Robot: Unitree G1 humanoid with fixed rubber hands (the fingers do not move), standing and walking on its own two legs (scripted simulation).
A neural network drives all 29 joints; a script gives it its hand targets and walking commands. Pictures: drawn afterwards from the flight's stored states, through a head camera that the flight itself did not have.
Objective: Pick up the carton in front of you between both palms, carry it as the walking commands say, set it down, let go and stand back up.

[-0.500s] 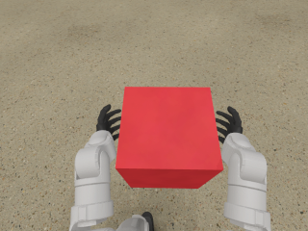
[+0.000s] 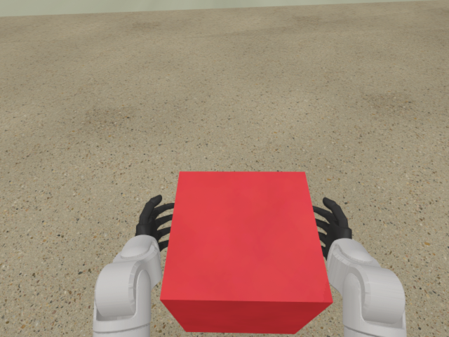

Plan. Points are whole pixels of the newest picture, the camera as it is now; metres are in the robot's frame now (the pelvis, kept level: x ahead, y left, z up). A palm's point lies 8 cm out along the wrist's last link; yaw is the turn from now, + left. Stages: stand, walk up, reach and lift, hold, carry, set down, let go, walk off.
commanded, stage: carry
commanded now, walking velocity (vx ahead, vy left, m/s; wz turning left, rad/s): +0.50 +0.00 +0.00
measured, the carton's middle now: (240, 258) +0.27 +0.00 +0.02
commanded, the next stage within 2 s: none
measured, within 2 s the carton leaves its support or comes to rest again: neither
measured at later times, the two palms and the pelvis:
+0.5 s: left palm (165, 129) +0.56 +0.18 +0.09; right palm (292, 137) +0.53 -0.12 +0.09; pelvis +0.32 +0.05 +0.01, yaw -3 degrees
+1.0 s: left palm (189, 70) +0.86 +0.16 +0.10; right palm (283, 70) +0.88 -0.14 +0.09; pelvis +0.65 +0.00 +0.02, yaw +1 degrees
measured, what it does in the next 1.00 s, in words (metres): walks ahead: left foot, then right foot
